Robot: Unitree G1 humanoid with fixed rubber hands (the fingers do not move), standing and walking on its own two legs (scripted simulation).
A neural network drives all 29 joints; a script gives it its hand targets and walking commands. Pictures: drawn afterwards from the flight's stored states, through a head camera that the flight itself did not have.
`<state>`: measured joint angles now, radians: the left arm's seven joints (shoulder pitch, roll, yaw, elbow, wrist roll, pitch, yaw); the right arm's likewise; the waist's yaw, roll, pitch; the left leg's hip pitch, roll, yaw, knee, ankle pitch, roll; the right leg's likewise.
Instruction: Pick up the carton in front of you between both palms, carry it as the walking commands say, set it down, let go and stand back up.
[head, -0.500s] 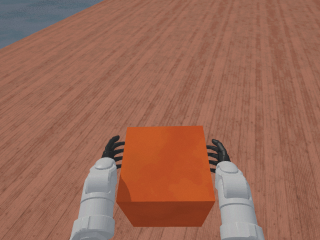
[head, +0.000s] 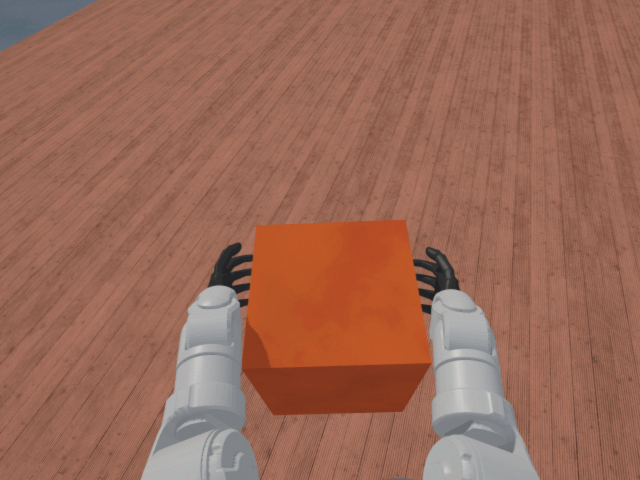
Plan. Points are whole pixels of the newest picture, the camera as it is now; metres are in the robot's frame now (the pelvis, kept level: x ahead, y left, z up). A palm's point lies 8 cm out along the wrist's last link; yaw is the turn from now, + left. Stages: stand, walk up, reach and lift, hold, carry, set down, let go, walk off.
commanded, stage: set down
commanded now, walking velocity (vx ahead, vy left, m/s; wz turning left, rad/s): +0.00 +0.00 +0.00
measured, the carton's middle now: (334, 325) +0.34 -0.01 -0.06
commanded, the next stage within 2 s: none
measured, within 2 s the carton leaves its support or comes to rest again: neither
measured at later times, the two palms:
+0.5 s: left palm (259, 340) +0.37 +0.13 -0.17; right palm (424, 344) +0.36 -0.17 -0.19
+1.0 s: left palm (279, 358) +0.40 +0.11 -0.33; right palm (417, 366) +0.38 -0.18 -0.35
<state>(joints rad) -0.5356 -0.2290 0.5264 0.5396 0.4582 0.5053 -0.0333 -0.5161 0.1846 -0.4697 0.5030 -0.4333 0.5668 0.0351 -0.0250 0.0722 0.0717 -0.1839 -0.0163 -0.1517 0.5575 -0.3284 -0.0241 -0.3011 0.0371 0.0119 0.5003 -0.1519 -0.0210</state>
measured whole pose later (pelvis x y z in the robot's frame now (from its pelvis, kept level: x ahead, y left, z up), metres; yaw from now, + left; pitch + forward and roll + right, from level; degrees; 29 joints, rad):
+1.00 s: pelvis -0.06 +0.01 -0.24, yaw +4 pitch +45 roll +6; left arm -0.88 -0.09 0.42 0.69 0.13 0.16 0.12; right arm -0.87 -0.05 -0.37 0.67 -0.20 0.23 -0.04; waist -0.05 0.07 -0.18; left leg -1.85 -0.17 -0.06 1.67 -0.62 -0.07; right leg -2.01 0.07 0.13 1.60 -0.38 0.05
